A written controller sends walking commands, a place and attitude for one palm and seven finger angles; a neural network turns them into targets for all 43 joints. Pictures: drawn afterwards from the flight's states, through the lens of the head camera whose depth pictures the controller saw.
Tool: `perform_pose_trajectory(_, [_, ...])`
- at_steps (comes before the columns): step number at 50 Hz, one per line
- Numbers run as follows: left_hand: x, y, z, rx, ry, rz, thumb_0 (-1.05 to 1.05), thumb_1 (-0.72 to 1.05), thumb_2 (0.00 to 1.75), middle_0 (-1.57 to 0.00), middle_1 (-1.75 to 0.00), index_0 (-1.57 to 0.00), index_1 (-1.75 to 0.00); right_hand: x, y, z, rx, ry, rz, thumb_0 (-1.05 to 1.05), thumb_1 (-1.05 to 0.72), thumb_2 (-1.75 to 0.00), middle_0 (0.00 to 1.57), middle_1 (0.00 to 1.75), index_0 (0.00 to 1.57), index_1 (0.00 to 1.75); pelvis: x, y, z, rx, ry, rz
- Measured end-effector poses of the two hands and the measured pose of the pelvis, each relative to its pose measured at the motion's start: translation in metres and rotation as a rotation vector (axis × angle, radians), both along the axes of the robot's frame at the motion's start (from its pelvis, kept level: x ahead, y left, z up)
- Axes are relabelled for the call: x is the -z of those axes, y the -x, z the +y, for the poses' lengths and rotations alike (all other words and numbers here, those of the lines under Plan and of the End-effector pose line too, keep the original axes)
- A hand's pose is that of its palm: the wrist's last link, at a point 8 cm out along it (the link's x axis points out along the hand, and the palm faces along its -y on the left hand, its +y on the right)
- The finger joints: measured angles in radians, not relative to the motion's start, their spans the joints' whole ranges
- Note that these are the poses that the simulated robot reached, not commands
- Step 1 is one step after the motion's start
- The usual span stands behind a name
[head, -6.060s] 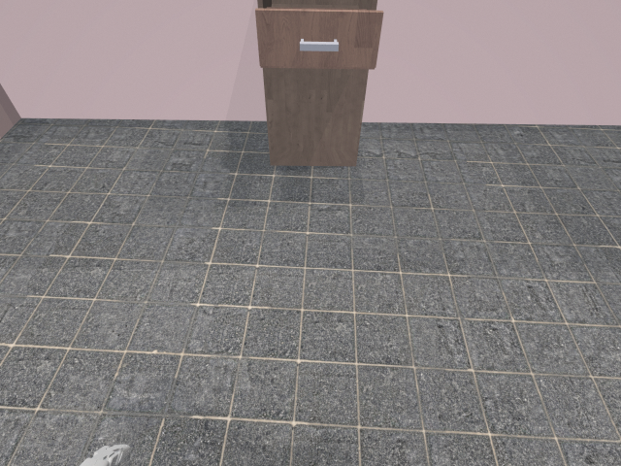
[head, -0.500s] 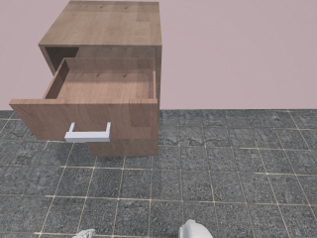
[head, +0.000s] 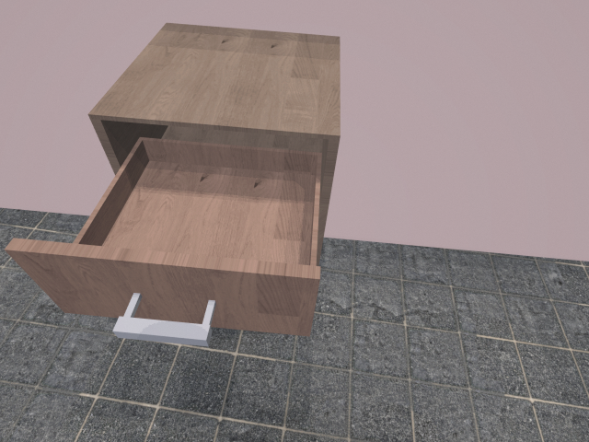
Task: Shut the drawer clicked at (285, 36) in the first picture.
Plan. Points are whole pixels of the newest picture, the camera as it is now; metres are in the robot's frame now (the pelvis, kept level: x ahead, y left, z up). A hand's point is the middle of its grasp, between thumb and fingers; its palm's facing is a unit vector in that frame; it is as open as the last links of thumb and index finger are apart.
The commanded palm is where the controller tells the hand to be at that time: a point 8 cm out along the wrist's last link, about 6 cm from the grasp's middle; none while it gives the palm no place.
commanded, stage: come to a stop and stand still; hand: left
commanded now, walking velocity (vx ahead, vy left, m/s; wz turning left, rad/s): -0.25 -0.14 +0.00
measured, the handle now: (168, 317) +0.27 +0.21 -0.01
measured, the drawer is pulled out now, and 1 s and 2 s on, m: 0.30 0.30 0.30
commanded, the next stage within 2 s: look again from close up in 1.38 s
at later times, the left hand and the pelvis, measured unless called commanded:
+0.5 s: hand out of the picture -0.01 +0.13 -0.15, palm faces +0.00 -0.96 -0.28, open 7.4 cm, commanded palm none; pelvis -0.04 -0.06 +0.01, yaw -3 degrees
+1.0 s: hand out of the picture -0.09 +0.18 -0.17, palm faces +0.07 -0.97 -0.22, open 7.4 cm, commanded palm none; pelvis -0.07 -0.01 +0.00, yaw -2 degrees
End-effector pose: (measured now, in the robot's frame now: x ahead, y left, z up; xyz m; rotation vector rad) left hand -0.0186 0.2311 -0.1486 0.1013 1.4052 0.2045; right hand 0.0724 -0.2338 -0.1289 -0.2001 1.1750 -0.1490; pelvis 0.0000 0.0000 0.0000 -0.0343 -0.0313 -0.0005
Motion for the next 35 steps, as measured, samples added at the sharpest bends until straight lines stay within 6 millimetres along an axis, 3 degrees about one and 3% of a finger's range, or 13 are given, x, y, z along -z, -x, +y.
perform_pose_trajectory(5, [0.003,0.001,-0.003,-0.002,0.030,0.051,0.00,0.91,0.90,-0.19,-0.30,-0.19,-0.29,-0.006,-0.021,0.022,-0.017,-0.014,0.001,0.00,-0.92,-0.90,0.20,0.29,0.19,0.30,-0.004,-0.008,0.006,0.020,-0.030,0.000])
perform_pose_trajectory(10, [-0.004,-0.005,-0.003,0.033,0.007,0.069,0.01,0.91,0.90,-0.20,-0.30,-0.20,-0.30,-0.001,-0.017,0.020,0.018,-0.031,0.001,-0.01,-0.92,-0.89,0.20,0.30,0.20,0.30,-0.005,0.005,0.000,0.035,-0.033,0.016])
perform_pose_trajectory(16, [-0.011,-0.015,-0.008,0.069,-0.069,0.003,0.01,0.90,0.90,-0.20,-0.30,-0.20,-0.30,0.014,0.018,-0.017,0.058,-0.042,0.037,-0.01,-0.92,-0.89,0.21,0.30,0.20,0.30,0.001,0.027,-0.024,0.051,-0.049,0.022])
perform_pose_trajectory(19, [-0.013,-0.015,-0.020,0.088,-0.111,-0.051,0.00,0.90,0.90,-0.20,-0.30,-0.20,-0.29,0.030,0.040,-0.040,0.086,-0.063,0.059,0.00,-0.91,-0.89,0.20,0.30,0.20,0.30,0.010,0.036,-0.041,0.049,-0.068,0.014])
perform_pose_trajectory(22, [-0.025,-0.009,-0.038,0.094,-0.108,-0.067,0.00,0.91,0.90,-0.19,-0.30,-0.19,-0.29,0.029,0.064,-0.056,0.099,-0.082,0.107,0.00,-0.91,-0.90,0.20,0.30,0.20,0.30,0.003,0.038,-0.052,0.036,-0.064,0.004])
perform_pose_trajectory(28, [-0.039,-0.003,-0.069,0.104,-0.067,-0.074,0.01,0.90,0.90,-0.20,-0.30,-0.20,-0.30,0.015,0.103,-0.075,0.123,-0.083,0.175,0.00,-0.91,-0.90,0.20,0.29,0.19,0.30,-0.015,0.039,-0.066,0.055,-0.093,0.020])
perform_pose_trajectory(35, [-0.041,0.017,-0.065,0.053,-0.089,-0.063,0.01,0.91,0.90,-0.20,-0.30,-0.20,-0.30,0.012,0.129,-0.080,0.093,-0.054,0.273,0.00,-0.91,-0.90,0.20,0.29,0.19,0.30,-0.017,0.049,-0.064,0.025,-0.090,0.025])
